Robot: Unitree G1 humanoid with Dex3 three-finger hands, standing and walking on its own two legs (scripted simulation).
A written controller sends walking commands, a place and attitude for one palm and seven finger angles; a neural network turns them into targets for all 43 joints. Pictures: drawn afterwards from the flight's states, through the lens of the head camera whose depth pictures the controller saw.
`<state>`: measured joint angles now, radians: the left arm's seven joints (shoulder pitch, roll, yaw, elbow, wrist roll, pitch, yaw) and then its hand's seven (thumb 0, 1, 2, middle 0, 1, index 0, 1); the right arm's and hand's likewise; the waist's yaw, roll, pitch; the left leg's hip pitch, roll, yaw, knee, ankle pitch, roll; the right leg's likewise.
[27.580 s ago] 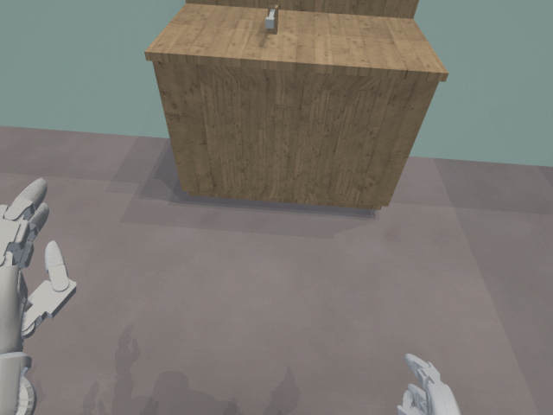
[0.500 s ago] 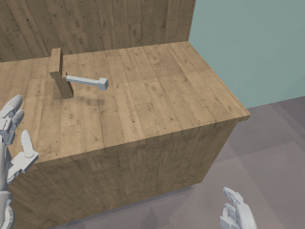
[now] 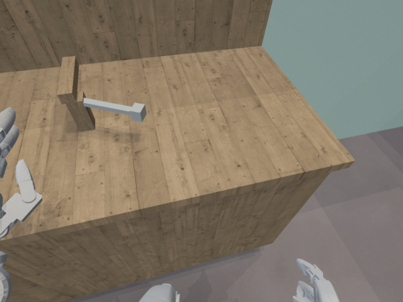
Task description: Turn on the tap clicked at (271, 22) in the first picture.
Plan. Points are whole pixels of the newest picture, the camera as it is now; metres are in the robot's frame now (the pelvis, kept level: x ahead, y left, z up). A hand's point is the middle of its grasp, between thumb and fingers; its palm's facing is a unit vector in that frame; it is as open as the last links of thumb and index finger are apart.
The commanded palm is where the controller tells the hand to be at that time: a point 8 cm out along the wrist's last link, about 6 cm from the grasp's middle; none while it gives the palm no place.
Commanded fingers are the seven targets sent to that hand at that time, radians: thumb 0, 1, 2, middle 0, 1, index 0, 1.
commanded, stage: come to a stop and stand still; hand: left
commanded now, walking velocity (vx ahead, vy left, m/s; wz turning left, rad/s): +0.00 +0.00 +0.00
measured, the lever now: (138, 112) +0.47 +0.19 +0.10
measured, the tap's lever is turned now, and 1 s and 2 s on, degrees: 62 62 62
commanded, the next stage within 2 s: look again from close up in 1.68 s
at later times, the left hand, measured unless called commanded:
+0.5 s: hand (40, 165) +0.26 +0.27 +0.17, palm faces +0.41 -0.84 -0.36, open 7.4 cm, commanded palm +0.20 +0.30 +0.19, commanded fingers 0.00 0.90 0.90 -0.20 -0.30 -0.20 -0.30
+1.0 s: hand (23, 172) +0.25 +0.28 +0.18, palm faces +0.32 -0.88 -0.36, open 7.4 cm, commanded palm +0.19 +0.33 +0.19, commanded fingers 0.00 0.90 0.90 -0.20 -0.30 -0.20 -0.30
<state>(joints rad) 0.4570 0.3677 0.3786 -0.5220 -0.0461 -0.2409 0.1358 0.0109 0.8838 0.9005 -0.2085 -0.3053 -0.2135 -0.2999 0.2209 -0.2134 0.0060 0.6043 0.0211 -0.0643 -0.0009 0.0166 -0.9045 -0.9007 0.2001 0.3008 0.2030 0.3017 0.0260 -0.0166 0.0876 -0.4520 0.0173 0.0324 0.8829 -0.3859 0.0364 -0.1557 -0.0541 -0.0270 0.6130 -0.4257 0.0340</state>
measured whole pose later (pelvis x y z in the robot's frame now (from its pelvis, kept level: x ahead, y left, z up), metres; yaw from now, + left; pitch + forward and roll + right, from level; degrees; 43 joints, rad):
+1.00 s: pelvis +0.02 +0.05 +0.02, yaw -2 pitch -2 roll -1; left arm 0.40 0.34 0.32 -0.42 -0.05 -0.22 0.09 0.01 0.89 0.90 -0.20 -0.30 -0.20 -0.30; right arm 0.19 -0.20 0.02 0.57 0.01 -0.14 0.01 0.02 -0.90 -0.90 0.20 0.30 0.20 0.30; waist 0.02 0.00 0.07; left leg -0.24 -0.02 0.05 0.47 -0.20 0.05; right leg -0.22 0.00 0.00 0.43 -0.18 0.01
